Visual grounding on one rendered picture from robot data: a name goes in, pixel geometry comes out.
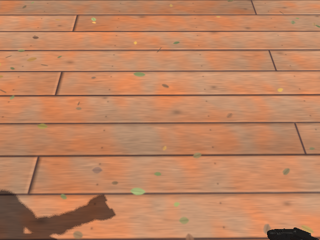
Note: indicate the robot right hand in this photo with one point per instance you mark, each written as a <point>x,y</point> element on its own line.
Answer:
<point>289,234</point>

